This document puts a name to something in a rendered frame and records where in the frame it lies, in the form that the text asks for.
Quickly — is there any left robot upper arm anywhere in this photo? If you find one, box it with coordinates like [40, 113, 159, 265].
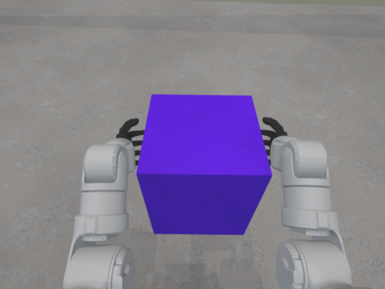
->
[64, 244, 135, 289]

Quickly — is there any robot left forearm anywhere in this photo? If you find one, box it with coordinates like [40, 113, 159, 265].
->
[63, 138, 136, 289]

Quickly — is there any right robot hand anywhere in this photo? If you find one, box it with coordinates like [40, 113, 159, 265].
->
[261, 117, 288, 165]

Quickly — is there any robot right forearm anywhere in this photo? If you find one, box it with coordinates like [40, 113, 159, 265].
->
[270, 135, 352, 283]

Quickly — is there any left robot hand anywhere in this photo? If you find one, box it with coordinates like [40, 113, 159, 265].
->
[116, 118, 145, 166]

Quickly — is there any carton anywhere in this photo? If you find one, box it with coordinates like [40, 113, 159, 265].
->
[136, 95, 272, 235]

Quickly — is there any right robot upper arm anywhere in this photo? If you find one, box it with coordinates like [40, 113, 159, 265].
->
[276, 240, 374, 289]

